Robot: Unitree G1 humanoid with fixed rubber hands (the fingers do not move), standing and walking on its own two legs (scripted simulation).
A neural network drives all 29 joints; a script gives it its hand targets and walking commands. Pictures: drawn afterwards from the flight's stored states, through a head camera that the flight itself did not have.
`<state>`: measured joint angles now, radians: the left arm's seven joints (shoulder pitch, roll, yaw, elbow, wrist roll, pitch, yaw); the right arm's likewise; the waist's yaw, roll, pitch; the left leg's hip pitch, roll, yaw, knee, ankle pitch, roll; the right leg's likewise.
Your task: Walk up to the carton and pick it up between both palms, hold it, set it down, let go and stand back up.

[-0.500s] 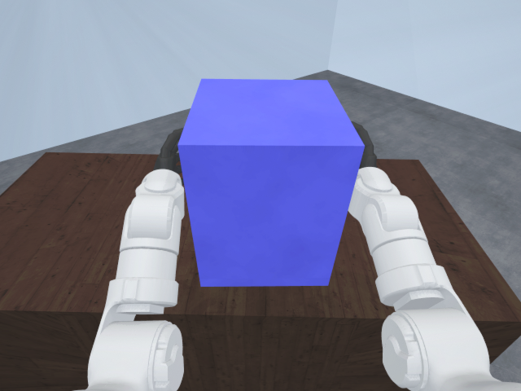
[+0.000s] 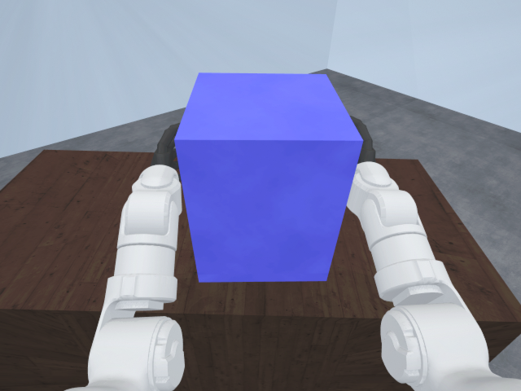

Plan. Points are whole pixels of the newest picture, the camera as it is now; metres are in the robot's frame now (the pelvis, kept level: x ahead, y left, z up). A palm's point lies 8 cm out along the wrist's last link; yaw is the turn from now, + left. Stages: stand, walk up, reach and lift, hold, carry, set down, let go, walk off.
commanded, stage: hold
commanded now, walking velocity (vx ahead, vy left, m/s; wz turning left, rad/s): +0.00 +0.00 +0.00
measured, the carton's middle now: (262, 177) +0.40 +0.03 +0.19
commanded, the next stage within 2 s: none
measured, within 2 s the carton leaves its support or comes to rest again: neither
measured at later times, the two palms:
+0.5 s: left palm (165, 168) +0.37 +0.17 +0.22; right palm (364, 167) +0.39 -0.12 +0.22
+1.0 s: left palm (168, 173) +0.37 +0.17 +0.21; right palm (363, 174) +0.39 -0.12 +0.21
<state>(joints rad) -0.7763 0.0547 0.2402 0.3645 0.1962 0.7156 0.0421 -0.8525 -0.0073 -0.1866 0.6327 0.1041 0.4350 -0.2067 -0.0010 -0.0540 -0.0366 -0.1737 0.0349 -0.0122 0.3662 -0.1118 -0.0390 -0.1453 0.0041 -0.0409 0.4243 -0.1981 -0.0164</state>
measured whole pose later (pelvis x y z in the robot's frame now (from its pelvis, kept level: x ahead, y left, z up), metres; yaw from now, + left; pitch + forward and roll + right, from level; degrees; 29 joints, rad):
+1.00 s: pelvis +0.00 +0.00 +0.00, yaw +0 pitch -5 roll +0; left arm -0.76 0.05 0.21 0.35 0.21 0.72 0.05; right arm -0.82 -0.01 -0.19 0.61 0.10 0.43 -0.20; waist 0.00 -0.04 -0.03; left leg -0.17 0.03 -0.01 0.37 -0.11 -0.04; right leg -0.14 0.00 -0.04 0.42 -0.20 -0.02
